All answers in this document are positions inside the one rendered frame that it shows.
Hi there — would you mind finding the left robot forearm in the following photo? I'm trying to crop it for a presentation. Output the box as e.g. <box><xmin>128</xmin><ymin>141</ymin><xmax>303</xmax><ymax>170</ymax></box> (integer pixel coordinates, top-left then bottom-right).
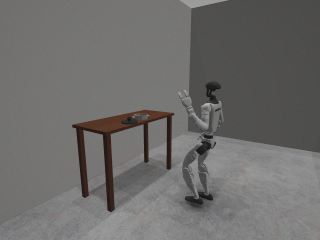
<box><xmin>186</xmin><ymin>106</ymin><xmax>208</xmax><ymax>130</ymax></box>

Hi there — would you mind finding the left robot hand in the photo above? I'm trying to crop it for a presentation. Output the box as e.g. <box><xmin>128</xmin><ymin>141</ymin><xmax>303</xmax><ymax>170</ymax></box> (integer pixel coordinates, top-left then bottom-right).
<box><xmin>178</xmin><ymin>90</ymin><xmax>192</xmax><ymax>108</ymax></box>

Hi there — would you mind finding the left robot upper arm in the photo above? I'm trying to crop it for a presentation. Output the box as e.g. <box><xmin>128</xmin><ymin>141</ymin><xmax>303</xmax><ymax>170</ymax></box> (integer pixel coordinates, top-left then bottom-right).
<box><xmin>199</xmin><ymin>103</ymin><xmax>211</xmax><ymax>132</ymax></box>

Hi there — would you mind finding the lid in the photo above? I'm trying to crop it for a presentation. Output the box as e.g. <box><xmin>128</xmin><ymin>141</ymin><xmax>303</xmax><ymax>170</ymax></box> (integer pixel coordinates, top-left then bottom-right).
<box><xmin>121</xmin><ymin>119</ymin><xmax>138</xmax><ymax>124</ymax></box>

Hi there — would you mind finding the robot left foot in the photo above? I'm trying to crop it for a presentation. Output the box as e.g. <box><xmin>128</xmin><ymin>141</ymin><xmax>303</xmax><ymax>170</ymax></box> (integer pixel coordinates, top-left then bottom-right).
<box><xmin>185</xmin><ymin>196</ymin><xmax>204</xmax><ymax>205</ymax></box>

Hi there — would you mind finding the right robot upper arm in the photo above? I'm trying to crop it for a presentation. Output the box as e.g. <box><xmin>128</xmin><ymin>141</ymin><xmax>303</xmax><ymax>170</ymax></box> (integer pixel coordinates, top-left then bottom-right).
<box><xmin>218</xmin><ymin>101</ymin><xmax>224</xmax><ymax>125</ymax></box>

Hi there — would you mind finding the robot right thigh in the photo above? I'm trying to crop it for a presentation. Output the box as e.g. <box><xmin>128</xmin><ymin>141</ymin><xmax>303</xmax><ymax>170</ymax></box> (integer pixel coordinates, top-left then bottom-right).
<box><xmin>197</xmin><ymin>142</ymin><xmax>216</xmax><ymax>173</ymax></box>

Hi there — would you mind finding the table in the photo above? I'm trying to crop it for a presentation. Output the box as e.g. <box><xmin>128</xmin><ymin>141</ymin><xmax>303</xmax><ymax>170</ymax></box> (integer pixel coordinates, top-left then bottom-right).
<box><xmin>72</xmin><ymin>110</ymin><xmax>174</xmax><ymax>212</ymax></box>

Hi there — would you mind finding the pot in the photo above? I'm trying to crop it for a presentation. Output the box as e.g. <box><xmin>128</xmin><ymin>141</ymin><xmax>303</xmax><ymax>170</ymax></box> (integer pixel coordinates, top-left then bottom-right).
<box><xmin>132</xmin><ymin>113</ymin><xmax>149</xmax><ymax>120</ymax></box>

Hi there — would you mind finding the right robot hand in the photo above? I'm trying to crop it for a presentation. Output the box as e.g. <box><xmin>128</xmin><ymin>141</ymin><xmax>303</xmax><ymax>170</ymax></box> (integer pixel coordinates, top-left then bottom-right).
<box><xmin>197</xmin><ymin>133</ymin><xmax>204</xmax><ymax>143</ymax></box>

